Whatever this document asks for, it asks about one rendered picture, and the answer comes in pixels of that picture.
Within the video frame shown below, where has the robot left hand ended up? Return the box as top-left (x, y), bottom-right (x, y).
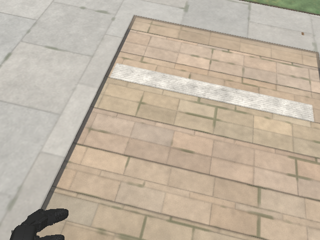
top-left (10, 208), bottom-right (69, 240)

